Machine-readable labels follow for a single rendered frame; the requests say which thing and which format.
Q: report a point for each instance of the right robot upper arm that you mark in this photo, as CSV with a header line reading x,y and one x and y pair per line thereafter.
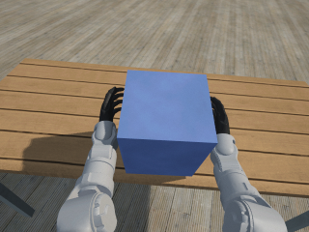
x,y
245,216

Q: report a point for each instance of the table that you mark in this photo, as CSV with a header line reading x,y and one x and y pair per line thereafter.
x,y
49,109

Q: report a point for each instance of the right robot hand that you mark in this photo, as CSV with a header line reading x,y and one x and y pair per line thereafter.
x,y
220,117

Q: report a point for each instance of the left robot upper arm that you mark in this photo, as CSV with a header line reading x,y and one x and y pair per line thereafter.
x,y
93,212

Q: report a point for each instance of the robot right forearm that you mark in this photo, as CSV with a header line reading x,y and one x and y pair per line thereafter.
x,y
229,175

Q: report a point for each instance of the robot left forearm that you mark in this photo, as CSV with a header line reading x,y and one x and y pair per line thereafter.
x,y
99,168

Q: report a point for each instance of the left robot hand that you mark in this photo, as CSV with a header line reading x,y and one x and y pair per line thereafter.
x,y
107,110

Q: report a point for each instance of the carton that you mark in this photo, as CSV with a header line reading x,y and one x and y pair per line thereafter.
x,y
166,124

